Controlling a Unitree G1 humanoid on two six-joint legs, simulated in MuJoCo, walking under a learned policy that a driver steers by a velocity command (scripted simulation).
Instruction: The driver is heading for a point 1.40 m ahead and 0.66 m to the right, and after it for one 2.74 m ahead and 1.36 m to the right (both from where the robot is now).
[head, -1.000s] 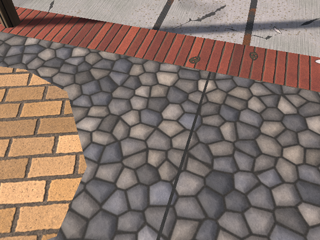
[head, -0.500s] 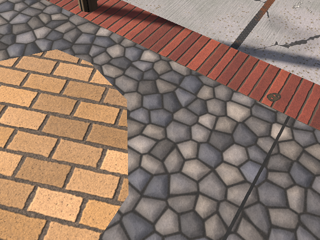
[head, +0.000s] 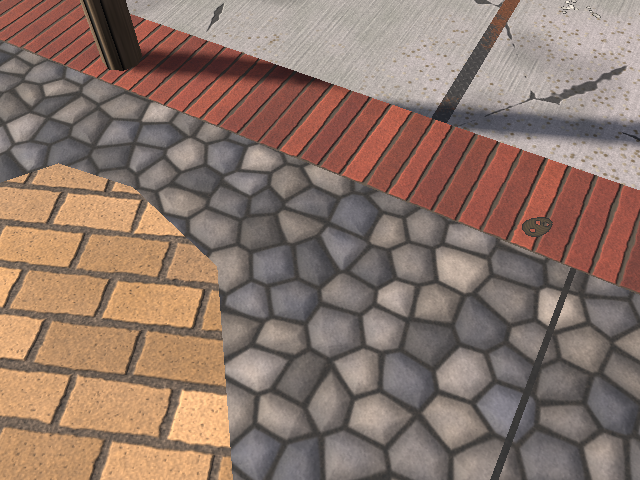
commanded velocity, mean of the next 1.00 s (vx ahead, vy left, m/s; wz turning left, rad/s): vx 0.02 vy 0.00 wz -0.52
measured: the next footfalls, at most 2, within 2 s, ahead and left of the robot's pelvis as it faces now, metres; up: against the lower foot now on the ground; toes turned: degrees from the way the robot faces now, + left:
left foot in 0.22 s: +0.13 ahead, +0.15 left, +0.00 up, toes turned -15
right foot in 0.66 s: +0.03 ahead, -0.09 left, +0.00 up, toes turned -27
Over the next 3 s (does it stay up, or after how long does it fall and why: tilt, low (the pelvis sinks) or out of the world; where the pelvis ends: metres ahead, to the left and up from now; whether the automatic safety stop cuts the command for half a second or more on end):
stays up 0.13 -0.07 0.01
